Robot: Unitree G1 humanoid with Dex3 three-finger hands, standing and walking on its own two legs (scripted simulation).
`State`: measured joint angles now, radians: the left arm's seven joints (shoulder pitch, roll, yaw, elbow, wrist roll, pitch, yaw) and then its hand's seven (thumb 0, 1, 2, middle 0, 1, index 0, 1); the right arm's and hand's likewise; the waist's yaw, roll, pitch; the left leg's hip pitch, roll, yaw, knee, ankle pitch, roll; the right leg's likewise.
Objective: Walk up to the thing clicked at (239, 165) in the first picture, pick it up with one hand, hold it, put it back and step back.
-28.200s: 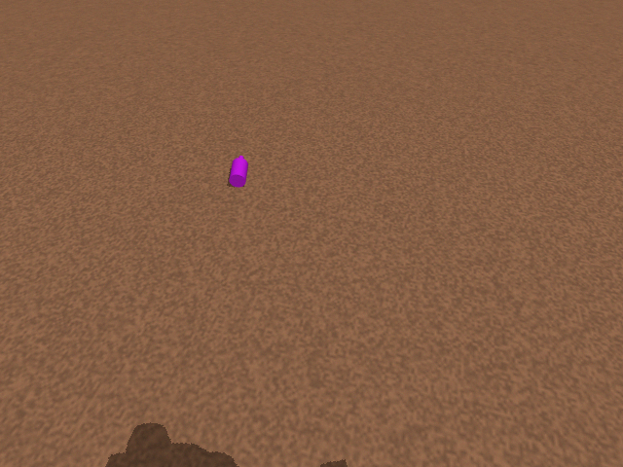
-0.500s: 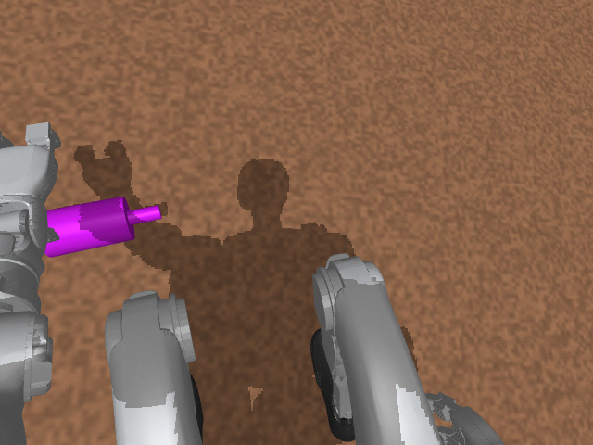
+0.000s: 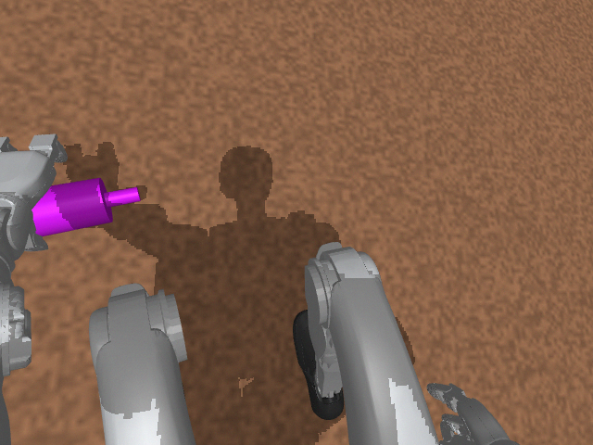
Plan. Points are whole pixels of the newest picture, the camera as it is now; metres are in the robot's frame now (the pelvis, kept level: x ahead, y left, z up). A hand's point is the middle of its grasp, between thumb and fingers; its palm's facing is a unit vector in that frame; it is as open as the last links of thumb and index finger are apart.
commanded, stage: home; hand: left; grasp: from above
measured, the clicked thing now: (81, 204) +0.50 +0.25 -0.30
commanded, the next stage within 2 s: none
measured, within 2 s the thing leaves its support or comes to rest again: neither
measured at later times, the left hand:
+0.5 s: hand out of the picture +0.42 +0.28 -0.04, palm faces -0.36 -0.43 -0.83, open 10.2 cm
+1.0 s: hand out of the picture +0.28 +0.21 +0.17, palm faces +0.01 -0.93 -0.36, open 7.4 cm
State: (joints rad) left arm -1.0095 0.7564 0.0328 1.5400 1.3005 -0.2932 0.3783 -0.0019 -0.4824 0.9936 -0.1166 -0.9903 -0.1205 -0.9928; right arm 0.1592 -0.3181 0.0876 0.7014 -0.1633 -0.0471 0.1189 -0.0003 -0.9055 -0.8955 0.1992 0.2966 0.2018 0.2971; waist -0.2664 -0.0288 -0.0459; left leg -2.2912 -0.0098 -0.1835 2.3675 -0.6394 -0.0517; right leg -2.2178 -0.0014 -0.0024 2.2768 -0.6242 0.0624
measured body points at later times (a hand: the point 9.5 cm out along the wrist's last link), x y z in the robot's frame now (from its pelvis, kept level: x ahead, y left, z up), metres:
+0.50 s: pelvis +0.02 +0.01 +0.09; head +0.21 +0.05 +0.49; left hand +0.44 +0.30 +0.01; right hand +0.12 -0.25 -0.04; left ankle +0.09 +0.14 -0.30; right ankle +0.12 -0.15 -0.30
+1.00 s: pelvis +0.04 +0.00 +0.26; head +0.16 +0.03 +0.69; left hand +0.27 +0.26 +0.20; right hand +0.27 -0.21 +0.18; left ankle +0.09 +0.14 -0.30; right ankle +0.12 -0.15 -0.30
